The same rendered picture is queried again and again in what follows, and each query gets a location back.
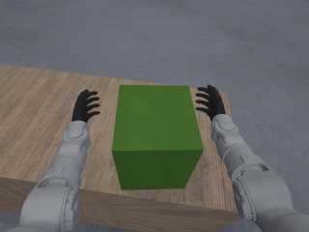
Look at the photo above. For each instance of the left robot forearm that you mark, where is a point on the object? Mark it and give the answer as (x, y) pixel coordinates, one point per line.
(69, 162)

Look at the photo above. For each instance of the pedestal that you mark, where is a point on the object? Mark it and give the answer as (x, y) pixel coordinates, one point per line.
(36, 105)

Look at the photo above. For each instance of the right robot forearm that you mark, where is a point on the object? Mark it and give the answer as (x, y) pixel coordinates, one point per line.
(235, 153)

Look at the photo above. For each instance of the left robot hand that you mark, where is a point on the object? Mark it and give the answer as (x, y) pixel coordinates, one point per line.
(80, 111)

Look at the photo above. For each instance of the carton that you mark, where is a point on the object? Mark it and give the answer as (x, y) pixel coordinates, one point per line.
(156, 141)

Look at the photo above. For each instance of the left robot upper arm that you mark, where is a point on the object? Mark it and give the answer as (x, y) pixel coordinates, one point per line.
(53, 209)

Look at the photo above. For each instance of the right robot upper arm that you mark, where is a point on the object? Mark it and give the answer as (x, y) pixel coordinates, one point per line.
(261, 197)

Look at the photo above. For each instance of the right robot hand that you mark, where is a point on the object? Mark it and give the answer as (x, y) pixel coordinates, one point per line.
(214, 104)

